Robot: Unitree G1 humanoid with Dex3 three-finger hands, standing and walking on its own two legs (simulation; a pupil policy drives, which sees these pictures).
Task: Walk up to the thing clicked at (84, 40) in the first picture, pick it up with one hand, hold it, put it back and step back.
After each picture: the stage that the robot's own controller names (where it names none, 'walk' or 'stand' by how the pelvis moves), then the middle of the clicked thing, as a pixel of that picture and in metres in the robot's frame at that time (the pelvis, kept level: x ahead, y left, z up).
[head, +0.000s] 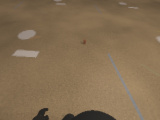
stand; (84, 41) +1.82 +0.18 -0.72
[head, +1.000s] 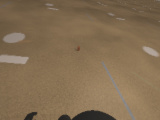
walk; (78, 48) +1.71 +0.18 -0.71
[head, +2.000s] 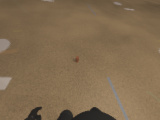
walk; (77, 59) +1.09 +0.18 -0.71
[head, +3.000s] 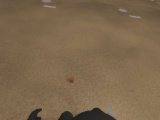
walk; (72, 79) +0.67 +0.19 -0.72
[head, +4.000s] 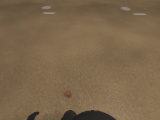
walk; (69, 94) +0.44 +0.24 -0.70
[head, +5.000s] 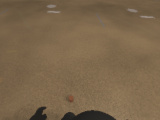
stand; (71, 99) +0.37 +0.20 -0.72
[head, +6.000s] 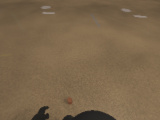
stand; (69, 101) +0.35 +0.21 -0.72
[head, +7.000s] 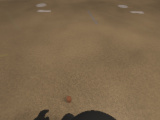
stand; (69, 99) +0.35 +0.22 -0.72
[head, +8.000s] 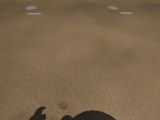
stand; (64, 105) +0.27 +0.25 -0.71
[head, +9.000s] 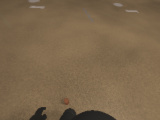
stand; (66, 101) +0.30 +0.22 -0.71
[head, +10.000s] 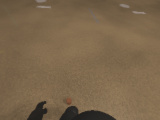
stand; (69, 101) +0.30 +0.19 -0.70
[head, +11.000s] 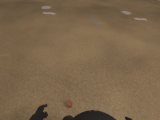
stand; (69, 104) +0.31 +0.19 -0.72
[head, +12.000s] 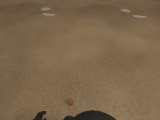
stand; (70, 102) +0.34 +0.20 -0.72
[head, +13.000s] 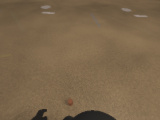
stand; (70, 102) +0.33 +0.20 -0.72
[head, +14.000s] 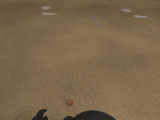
stand; (70, 102) +0.33 +0.20 -0.72
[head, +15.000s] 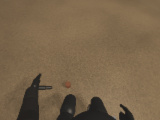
go down; (68, 84) +0.38 +0.19 -0.59
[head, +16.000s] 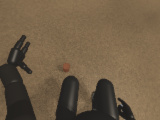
go down; (66, 67) +0.43 +0.18 -0.33
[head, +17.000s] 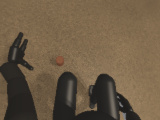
close in; (60, 61) +0.43 +0.20 -0.29
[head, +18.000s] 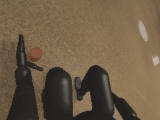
close; (35, 55) +0.42 +0.23 -0.23
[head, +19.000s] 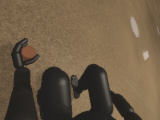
close; (27, 54) +0.42 +0.24 -0.23
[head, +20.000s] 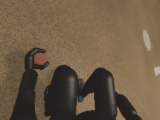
lift; (39, 59) +0.36 +0.24 -0.21
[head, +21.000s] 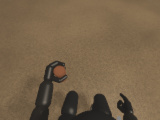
lift; (60, 74) +0.32 +0.19 +0.00
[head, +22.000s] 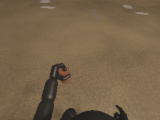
hold; (64, 75) +0.33 +0.18 +0.02
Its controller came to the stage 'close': yes
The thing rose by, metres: 0.72
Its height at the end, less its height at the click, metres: +0.68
